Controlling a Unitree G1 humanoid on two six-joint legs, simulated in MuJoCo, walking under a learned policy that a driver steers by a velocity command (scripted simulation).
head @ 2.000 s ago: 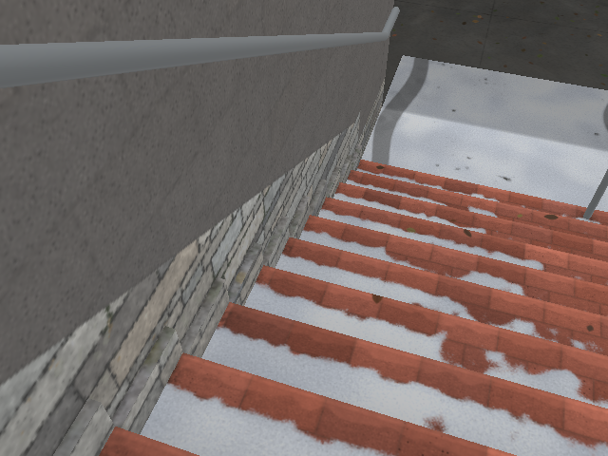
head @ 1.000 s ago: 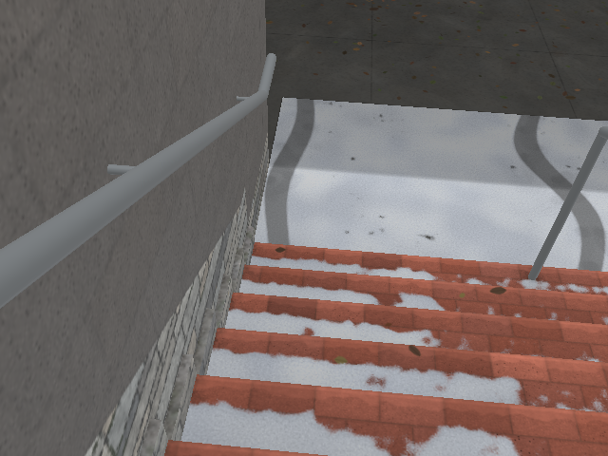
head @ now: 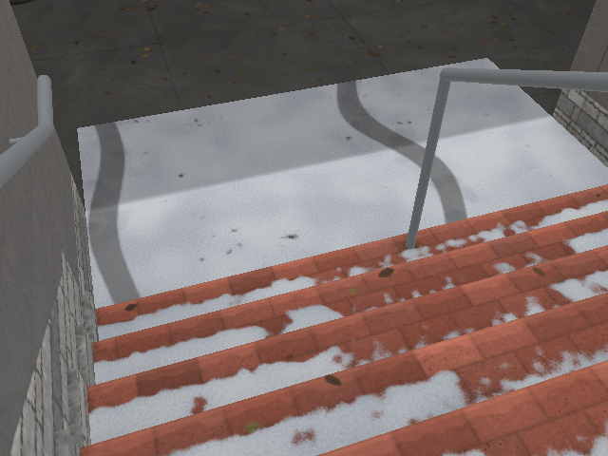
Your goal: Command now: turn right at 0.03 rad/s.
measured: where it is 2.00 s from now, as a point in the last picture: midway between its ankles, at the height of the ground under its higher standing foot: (293, 440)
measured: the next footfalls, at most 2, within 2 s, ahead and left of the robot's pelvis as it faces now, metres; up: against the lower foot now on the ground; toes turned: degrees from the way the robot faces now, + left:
left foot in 1.26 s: +0.18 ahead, +0.15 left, +0.00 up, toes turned -5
right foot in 1.70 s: +0.56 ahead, -0.03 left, -0.15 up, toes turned -3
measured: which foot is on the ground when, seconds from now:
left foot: down 0.00-0.94, up 0.96-1.00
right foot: down 0.00-1.00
